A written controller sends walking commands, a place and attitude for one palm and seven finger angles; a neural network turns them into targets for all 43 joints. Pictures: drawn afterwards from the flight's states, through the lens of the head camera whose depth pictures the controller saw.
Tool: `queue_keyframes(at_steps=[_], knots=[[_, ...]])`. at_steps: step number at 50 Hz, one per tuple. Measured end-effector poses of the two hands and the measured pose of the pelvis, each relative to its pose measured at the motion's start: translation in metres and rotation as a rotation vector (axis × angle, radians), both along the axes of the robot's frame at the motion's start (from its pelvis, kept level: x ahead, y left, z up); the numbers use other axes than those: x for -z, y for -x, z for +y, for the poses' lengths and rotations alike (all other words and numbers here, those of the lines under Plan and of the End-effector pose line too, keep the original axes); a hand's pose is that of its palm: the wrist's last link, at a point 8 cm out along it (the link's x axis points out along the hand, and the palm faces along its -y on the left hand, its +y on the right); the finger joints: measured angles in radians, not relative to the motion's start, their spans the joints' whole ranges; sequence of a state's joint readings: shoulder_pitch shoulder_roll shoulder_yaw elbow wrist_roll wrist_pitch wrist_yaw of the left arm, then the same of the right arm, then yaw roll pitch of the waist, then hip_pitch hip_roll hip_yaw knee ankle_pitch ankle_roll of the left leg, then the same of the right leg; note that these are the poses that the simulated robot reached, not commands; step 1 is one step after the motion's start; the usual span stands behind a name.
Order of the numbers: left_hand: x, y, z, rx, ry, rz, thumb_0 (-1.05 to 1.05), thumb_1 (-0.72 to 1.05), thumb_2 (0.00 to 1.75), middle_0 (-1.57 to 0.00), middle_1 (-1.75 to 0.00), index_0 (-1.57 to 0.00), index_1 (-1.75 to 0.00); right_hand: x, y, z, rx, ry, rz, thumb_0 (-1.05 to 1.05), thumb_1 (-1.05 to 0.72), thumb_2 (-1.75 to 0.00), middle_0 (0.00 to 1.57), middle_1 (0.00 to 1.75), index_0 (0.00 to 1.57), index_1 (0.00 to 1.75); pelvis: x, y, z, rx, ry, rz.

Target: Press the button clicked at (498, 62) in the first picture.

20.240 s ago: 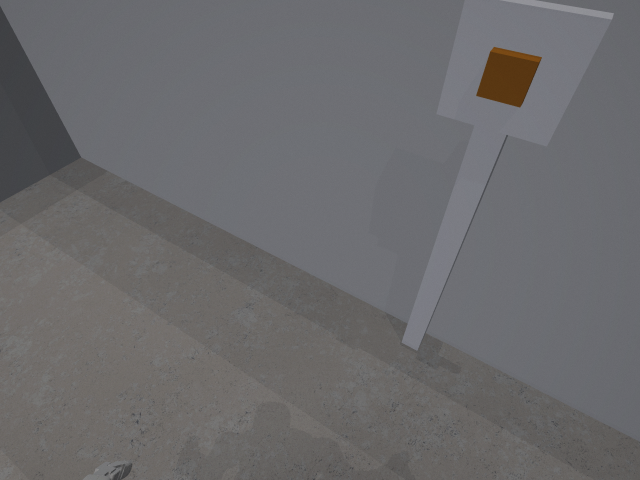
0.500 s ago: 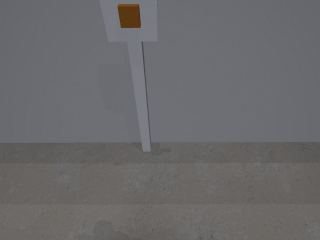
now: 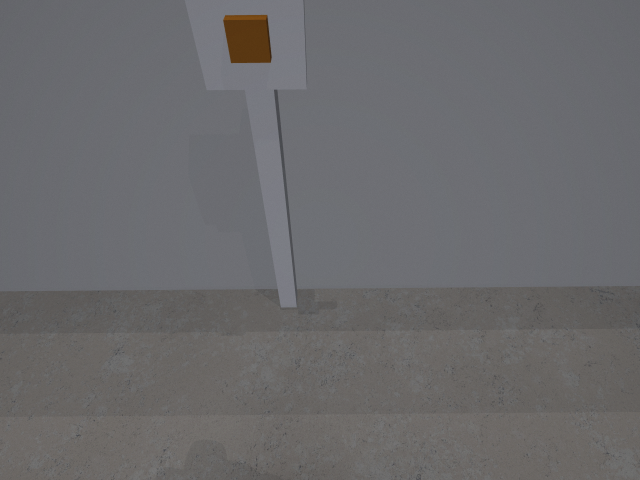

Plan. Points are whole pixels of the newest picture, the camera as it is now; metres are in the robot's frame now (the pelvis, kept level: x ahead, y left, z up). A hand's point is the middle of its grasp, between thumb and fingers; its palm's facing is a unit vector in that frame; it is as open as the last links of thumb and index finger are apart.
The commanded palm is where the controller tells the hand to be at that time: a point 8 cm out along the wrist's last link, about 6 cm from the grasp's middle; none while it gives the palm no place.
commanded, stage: stand and wait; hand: left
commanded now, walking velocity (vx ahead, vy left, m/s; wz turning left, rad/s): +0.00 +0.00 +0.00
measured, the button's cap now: (248, 38) +0.77 +0.17 +0.19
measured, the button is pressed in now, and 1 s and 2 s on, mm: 0 0 0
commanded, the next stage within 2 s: none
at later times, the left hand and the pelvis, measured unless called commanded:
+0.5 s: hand out of the picture +0.09 +0.22 -0.15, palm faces +0.00 -0.94 -0.34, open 7.4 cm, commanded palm none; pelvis +0.02 -0.02 +0.00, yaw +0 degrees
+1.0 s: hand out of the picture +0.10 +0.21 -0.15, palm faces -0.03 -0.94 -0.34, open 7.4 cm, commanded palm none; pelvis +0.03 -0.03 +0.00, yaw -1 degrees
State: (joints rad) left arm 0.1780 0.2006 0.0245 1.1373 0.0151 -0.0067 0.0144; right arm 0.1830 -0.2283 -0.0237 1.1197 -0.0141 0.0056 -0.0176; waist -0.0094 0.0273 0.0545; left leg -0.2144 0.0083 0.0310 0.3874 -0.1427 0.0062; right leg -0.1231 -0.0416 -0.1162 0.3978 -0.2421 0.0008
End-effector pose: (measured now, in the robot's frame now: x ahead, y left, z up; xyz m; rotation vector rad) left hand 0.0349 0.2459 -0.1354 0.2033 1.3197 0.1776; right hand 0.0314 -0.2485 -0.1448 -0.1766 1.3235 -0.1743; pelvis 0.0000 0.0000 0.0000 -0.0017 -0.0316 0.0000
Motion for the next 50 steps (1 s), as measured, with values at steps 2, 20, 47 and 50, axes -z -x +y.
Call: queue_keyframes(at_steps=[2,20,47,50], knots=[[-0.001,-0.002,0.001,0.000,-0.007,0.002,0.01,0.91,0.90,-0.20,-0.30,-0.20,-0.30,-0.001,-0.005,-0.005,-0.005,0.006,-0.003,0.00,-0.91,-0.90,0.20,0.30,0.20,0.30,0.000,-0.001,-0.002,0.000,0.000,0.001],[-0.019,-0.031,0.017,0.018,-0.091,-0.031,0.01,0.91,0.90,-0.20,-0.29,-0.20,-0.30,-0.009,-0.039,-0.047,-0.030,0.057,-0.039,0.00,-0.91,-0.90,0.20,0.30,0.20,0.30,-0.003,-0.014,-0.018,0.005,-0.003,0.001],[-0.022,-0.066,0.009,0.060,-0.095,-0.065,0.01,0.91,0.90,-0.20,-0.30,-0.20,-0.30,-0.014,-0.047,-0.066,-0.022,0.078,-0.031,0.00,-0.91,-0.90,0.21,0.30,0.20,0.30,-0.004,-0.026,-0.029,0.018,-0.005,0.005],[-0.022,-0.065,0.009,0.059,-0.095,-0.059,0.01,0.91,0.90,-0.20,-0.30,-0.20,-0.30,-0.013,-0.046,-0.065,-0.019,0.078,-0.026,0.00,-0.91,-0.90,0.21,0.30,0.20,0.30,-0.004,-0.027,-0.028,0.020,-0.005,0.006]])
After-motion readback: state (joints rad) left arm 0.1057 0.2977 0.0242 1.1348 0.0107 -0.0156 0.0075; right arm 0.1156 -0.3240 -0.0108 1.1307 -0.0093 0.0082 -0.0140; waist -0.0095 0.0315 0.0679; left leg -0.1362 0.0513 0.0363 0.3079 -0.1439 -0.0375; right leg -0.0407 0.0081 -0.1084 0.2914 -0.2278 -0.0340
